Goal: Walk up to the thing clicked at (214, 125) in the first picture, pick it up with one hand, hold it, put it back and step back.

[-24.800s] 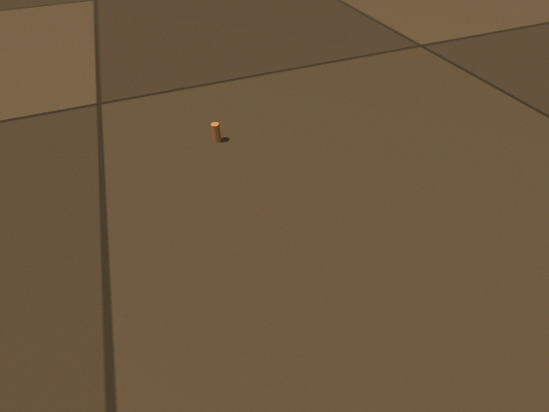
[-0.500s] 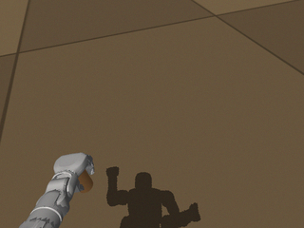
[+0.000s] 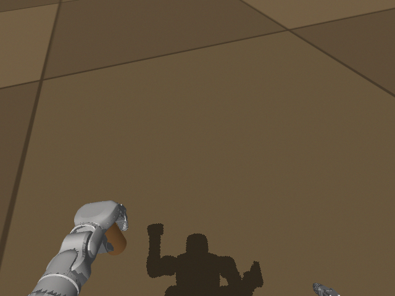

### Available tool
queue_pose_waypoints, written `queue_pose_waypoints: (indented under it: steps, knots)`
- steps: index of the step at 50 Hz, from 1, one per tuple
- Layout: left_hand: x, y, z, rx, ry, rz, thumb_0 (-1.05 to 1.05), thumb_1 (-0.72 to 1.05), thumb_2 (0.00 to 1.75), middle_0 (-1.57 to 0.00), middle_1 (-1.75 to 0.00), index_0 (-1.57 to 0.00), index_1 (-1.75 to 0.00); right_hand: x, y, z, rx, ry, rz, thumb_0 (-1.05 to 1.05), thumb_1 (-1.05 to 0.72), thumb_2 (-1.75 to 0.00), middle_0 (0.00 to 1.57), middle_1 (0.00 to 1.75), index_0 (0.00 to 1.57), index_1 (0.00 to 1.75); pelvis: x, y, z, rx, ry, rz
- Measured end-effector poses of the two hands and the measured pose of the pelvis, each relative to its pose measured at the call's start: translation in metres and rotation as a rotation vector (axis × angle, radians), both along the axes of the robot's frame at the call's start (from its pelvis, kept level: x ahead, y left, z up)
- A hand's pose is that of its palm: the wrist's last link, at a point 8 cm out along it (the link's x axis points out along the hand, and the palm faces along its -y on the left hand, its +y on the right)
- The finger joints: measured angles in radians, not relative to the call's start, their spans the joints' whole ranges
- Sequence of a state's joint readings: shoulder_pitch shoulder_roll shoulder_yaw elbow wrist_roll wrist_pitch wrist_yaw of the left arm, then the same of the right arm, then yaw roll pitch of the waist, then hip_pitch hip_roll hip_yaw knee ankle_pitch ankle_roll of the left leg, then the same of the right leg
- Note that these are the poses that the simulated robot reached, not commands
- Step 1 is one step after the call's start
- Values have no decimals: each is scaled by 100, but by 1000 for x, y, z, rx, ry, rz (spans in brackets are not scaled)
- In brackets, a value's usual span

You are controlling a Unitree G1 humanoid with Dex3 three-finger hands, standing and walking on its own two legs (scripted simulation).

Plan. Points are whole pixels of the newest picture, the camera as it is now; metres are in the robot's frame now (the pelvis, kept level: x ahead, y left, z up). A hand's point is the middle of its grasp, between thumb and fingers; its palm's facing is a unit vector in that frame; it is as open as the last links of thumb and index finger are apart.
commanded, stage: hold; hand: left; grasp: from above
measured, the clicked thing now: (109, 234) +0.31 +0.23 -0.08
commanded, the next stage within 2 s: crouch in 1.20 s
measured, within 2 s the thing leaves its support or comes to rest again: neither
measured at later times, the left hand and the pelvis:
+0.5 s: hand (103, 235) +0.29 +0.22 -0.02, palm faces -0.43 -0.07 -0.90, open 7.2 cm; pelvis -0.01 +0.00 +0.01, yaw +0 degrees
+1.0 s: hand (104, 234) +0.29 +0.22 -0.02, palm faces -0.45 -0.07 -0.89, open 7.2 cm; pelvis +0.00 +0.00 +0.01, yaw +0 degrees
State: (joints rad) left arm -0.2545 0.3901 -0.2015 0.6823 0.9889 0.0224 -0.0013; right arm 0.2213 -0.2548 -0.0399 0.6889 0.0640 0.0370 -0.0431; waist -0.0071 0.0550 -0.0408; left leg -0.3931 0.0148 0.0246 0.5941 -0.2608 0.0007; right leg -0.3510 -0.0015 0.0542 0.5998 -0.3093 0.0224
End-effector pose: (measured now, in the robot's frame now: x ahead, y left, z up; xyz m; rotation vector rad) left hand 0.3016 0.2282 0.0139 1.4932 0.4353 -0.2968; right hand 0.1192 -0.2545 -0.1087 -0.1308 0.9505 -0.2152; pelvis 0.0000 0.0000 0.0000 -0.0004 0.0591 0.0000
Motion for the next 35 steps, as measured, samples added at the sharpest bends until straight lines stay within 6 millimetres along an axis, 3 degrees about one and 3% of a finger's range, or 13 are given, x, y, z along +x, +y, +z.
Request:
queue_pose_waypoints:
  steps: [11,35]
  knots:
    - [-12,-4,6,-9,-8,-13,-2,22,50,-74,-75,-92,-66,3,-2,5,-6,-21,6,1,-91,-90,20,30,20,30,-6,-3,3,3,-21,1]
    - [-9,-7,26,-10,-16,-18,-2,22,50,-74,-75,-91,-66,22,5,12,15,-67,20,1,-92,-91,20,30,20,30,-2,-4,8,6,-46,-3]
